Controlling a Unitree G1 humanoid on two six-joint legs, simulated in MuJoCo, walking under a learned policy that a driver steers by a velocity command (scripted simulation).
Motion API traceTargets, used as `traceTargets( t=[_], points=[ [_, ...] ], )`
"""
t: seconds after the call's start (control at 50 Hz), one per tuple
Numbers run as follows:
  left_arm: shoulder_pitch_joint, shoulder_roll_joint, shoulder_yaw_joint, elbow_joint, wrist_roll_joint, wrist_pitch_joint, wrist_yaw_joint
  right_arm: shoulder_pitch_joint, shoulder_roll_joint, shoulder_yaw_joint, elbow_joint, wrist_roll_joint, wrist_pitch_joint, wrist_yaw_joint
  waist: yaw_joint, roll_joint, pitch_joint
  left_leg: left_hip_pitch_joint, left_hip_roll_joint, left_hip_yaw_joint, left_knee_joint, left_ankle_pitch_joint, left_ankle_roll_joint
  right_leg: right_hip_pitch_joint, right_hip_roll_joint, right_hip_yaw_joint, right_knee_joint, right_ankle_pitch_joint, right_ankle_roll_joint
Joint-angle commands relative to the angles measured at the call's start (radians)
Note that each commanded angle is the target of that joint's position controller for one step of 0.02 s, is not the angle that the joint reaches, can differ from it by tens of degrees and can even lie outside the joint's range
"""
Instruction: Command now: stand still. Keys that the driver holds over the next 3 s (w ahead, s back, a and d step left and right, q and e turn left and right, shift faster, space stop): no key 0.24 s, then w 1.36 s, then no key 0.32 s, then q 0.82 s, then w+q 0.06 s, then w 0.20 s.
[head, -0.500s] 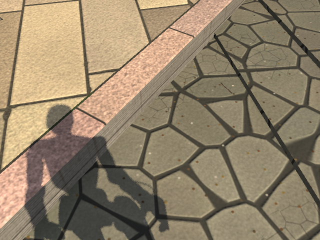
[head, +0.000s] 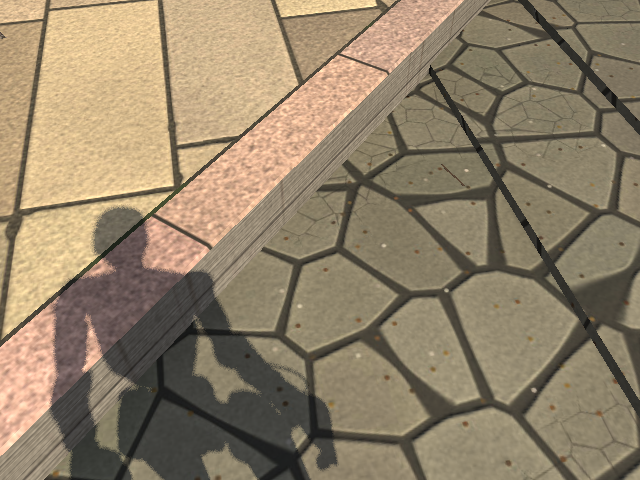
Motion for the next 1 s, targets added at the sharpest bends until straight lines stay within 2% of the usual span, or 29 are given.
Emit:
traceTargets(
  t=[0.02,0.24,0.26,0.3,0.32,0.36,0.38,0.42,0.44,0.46,0.48,0.5,0.52,0.54,0.56,0.58,0.6,0.62,0.64,0.66,0.68,0.72,0.8,0.84,0.9,0.94,0.96,0.98,1.0],
  points=[
    [0.102,0.081,0.014,-0.006,0.0,-0.003,0.002,0.017,-0.098,-0.016,-0.03,0.0,-0.007,-0.003,0.0,-0.009,0.013,0.135,0.049,-0.054,-0.072,0.097,0.04,-0.167,-0.018,0.01,-0.107,0.116,-0.017],
    [0.115,0.074,0.015,-0.008,-0.001,-0.005,0.002,0.028,-0.093,-0.016,-0.029,0.001,-0.008,-0.004,0.0,-0.01,0.017,0.136,0.049,-0.052,-0.069,0.101,0.039,-0.169,-0.018,0.01,-0.106,0.117,-0.018],
    [0.137,0.063,0.013,0.003,-0.002,-0.003,0.002,0.046,-0.082,-0.014,-0.018,0.0,-0.007,-0.004,0.002,-0.009,-0.005,0.144,0.039,-0.043,-0.074,-0.015,0.039,-0.16,-0.01,0.0,-0.112,0.021,-0.023],
    [0.127,0.086,0.021,-0.009,-0.01,-0.001,0.007,0.062,-0.101,-0.023,-0.011,0.011,-0.008,-0.005,0.0,-0.02,0.04,0.08,0.01,-0.024,-0.056,-0.364,0.05,-0.205,-0.001,0.005,-0.095,-0.235,-0.062],
    [0.125,0.09,0.023,-0.023,-0.014,-0.005,0.009,0.057,-0.105,-0.025,-0.016,0.013,-0.015,-0.004,0.005,-0.013,0.077,0.03,0.016,-0.039,-0.057,-0.474,0.06,-0.234,-0.013,0.025,-0.095,-0.333,-0.087],
    [0.146,0.097,0.025,-0.034,-0.025,-0.027,0.008,0.047,-0.094,-0.025,-0.032,0.022,-0.046,0.006,0.015,-0.024,0.124,-0.024,0.035,-0.065,-0.037,-0.492,0.074,-0.255,-0.06,0.093,-0.117,-0.395,-0.128],
    [0.168,0.111,0.03,-0.033,-0.029,-0.039,0.005,0.03,-0.086,-0.025,-0.042,0.025,-0.064,0.012,0.027,-0.054,0.13,-0.066,0.03,-0.054,0.004,-0.434,0.069,-0.219,-0.097,0.147,-0.147,-0.399,-0.153],
    [0.22,0.178,0.051,-0.026,-0.034,-0.057,-0.004,-0.055,-0.052,-0.017,-0.082,0.029,-0.098,0.029,0.061,-0.175,0.151,-0.219,-0.016,0.054,0.173,-0.223,0.042,-0.074,-0.234,0.356,-0.288,-0.409,-0.227],
    [0.194,0.199,0.059,-0.037,-0.034,-0.061,-0.007,-0.08,-0.055,-0.016,-0.098,0.03,-0.112,0.036,0.055,-0.197,0.181,-0.278,0.007,0.059,0.218,-0.182,0.052,-0.043,-0.3,0.433,-0.313,-0.342,-0.254],
    [0.176,0.194,0.058,-0.046,-0.033,-0.066,-0.011,-0.072,-0.055,-0.014,-0.105,0.03,-0.124,0.043,0.039,-0.197,0.187,-0.28,0.026,0.047,0.209,-0.197,0.066,-0.035,-0.323,0.443,-0.293,-0.222,-0.258],
    [0.152,0.177,0.054,-0.056,-0.035,-0.066,-0.016,-0.04,-0.061,-0.016,-0.1,0.034,-0.134,0.049,0.012,-0.178,0.179,-0.235,0.028,0.057,0.141,-0.214,0.075,-0.024,-0.303,0.389,-0.256,-0.1,-0.236],
    [0.118,0.172,0.052,-0.069,-0.035,-0.061,-0.02,0.033,-0.07,-0.023,-0.076,0.039,-0.139,0.054,-0.029,-0.164,0.152,-0.096,0.012,0.074,0.039,-0.183,0.082,-0.065,-0.257,0.309,-0.209,-0.027,-0.198],
    [0.062,0.178,0.051,-0.094,-0.03,-0.058,-0.023,0.16,-0.092,-0.04,-0.029,0.041,-0.138,0.054,-0.089,-0.144,0.095,0.135,-0.017,0.07,-0.02,-0.116,0.088,-0.164,-0.191,0.22,-0.127,0.125,-0.157],
    [-0.01,0.161,0.045,-0.132,-0.031,-0.066,-0.025,0.334,-0.169,-0.07,0.018,0.033,-0.138,0.053,-0.164,-0.012,0.034,0.342,0.079,-0.132,-0.113,-0.138,0.14,-0.309,-0.081,0.084,0.144,0.326,-0.098],
    [0.002,0.103,0.031,-0.164,-0.028,-0.087,-0.023,0.493,-0.273,-0.098,0.039,0.026,-0.132,0.057,-0.193,0.256,-0.065,0.562,0.306,-0.547,-0.269,-0.168,0.264,-0.53,0.045,-0.044,0.553,0.163,-0.024],
    [-0.003,0.101,0.03,-0.174,-0.035,-0.106,-0.029,0.438,-0.181,-0.061,0.029,0.002,-0.136,0.06,-0.136,0.21,-0.067,0.538,0.401,-0.727,-0.335,-0.123,0.291,-0.641,0.037,0.068,0.753,-0.133,-0.045],
    [-0.009,0.121,0.035,-0.177,-0.051,-0.112,-0.04,0.332,-0.126,-0.04,-0.005,0.001,-0.138,0.059,-0.083,0.12,0.014,0.459,0.397,-0.602,-0.317,-0.084,0.264,-0.693,-0.029,0.092,0.838,-0.089,-0.079],
    [-0.016,0.119,0.036,-0.173,-0.054,-0.114,-0.046,0.261,-0.101,-0.028,-0.033,-0.002,-0.135,0.061,-0.053,0.059,0.029,0.406,0.352,-0.467,-0.33,-0.067,0.233,-0.69,-0.078,0.079,0.825,0.004,-0.098],
    [-0.039,0.125,0.044,-0.178,-0.047,-0.112,-0.047,0.225,-0.096,-0.019,-0.047,-0.003,-0.13,0.065,-0.035,0.022,0.055,0.36,0.312,-0.364,-0.35,-0.011,0.207,-0.687,-0.112,0.057,0.767,0.074,-0.101],
    [-0.055,0.148,0.057,-0.182,-0.037,-0.105,-0.047,0.219,-0.077,-0.009,-0.05,-0.005,-0.123,0.065,-0.024,0.029,0.058,0.331,0.262,-0.266,-0.362,0.074,0.176,-0.656,-0.133,0.033,0.716,0.118,-0.096],
    [-0.054,0.14,0.059,-0.183,-0.034,-0.097,-0.051,0.239,-0.075,-0.004,-0.045,-0.008,-0.115,0.061,-0.02,0.055,0.053,0.312,0.235,-0.207,-0.37,0.136,0.164,-0.631,-0.139,0.013,0.684,0.143,-0.084],
    [-0.091,0.111,0.054,-0.199,-0.028,-0.084,-0.056,0.283,-0.1,-0.004,-0.035,-0.008,-0.106,0.048,-0.02,0.055,0.061,0.286,0.219,-0.148,-0.39,0.223,0.171,-0.645,-0.144,-0.023,0.624,0.188,-0.051],
    [-0.317,0.087,0.031,-0.295,-0.022,-0.086,-0.06,0.285,-0.151,-0.007,-0.058,-0.01,-0.098,0.024,-0.053,0.049,0.106,0.195,0.197,-0.078,-0.436,0.233,0.171,-0.603,-0.116,-0.061,0.288,0.35,-0.012],
    [-0.388,0.099,0.027,-0.32,-0.028,-0.089,-0.069,0.317,-0.174,-0.014,-0.057,-0.003,-0.1,0.021,-0.07,0.059,0.109,0.189,0.203,-0.062,-0.451,0.202,0.169,-0.538,-0.086,-0.085,0.173,0.407,-0.011],
    [-0.446,0.124,0.028,-0.355,-0.035,-0.092,-0.085,0.347,-0.174,-0.02,-0.046,0.012,-0.098,0.02,-0.06,0.066,0.122,0.291,0.253,-0.059,-0.426,0.239,0.158,-0.53,-0.073,-0.062,0.077,0.407,-0.044],
    [-0.421,0.156,0.039,-0.361,-0.033,-0.098,-0.094,0.333,-0.184,-0.026,-0.051,0.008,-0.09,0.02,-0.02,0.078,0.08,0.376,0.274,-0.044,-0.34,0.432,0.134,-0.473,-0.05,-0.065,0.043,0.356,-0.079],
    [-0.368,0.182,0.051,-0.352,-0.032,-0.099,-0.095,0.322,-0.199,-0.031,-0.057,0.002,-0.084,0.021,0.017,0.101,0.024,0.403,0.275,-0.033,-0.256,0.62,0.122,-0.385,-0.019,-0.085,0.052,0.322,-0.098],
    [-0.239,0.22,0.072,-0.319,-0.034,-0.098,-0.091,0.305,-0.202,-0.032,-0.063,-0.007,-0.076,0.023,0.09,0.116,-0.062,0.391,0.251,-0.007,-0.093,0.789,0.105,-0.218,0.017,-0.107,0.063,0.295,-0.123],
    [-0.056,0.264,0.094,-0.268,-0.035,-0.093,-0.083,0.288,-0.189,-0.024,-0.077,-0.014,-0.07,0.024,0.175,0.109,-0.173,0.265,0.207,0.022,0.142,0.768,0.072,0.046,-0.004,-0.077,0.075,0.293,-0.158]
  ],
)
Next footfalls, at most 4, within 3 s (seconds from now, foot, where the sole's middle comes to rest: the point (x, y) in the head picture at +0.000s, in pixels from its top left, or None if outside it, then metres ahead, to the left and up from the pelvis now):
1.00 right None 0.48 -0.13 -0.77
1.56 left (288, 359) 0.78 0.10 -0.77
1.96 right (374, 325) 0.87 -0.10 -0.77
2.36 left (282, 365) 0.76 0.12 -0.77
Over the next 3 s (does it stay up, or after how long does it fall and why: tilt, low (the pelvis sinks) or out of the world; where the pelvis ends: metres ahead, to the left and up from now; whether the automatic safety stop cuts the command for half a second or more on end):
stays up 0.78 0.02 0.00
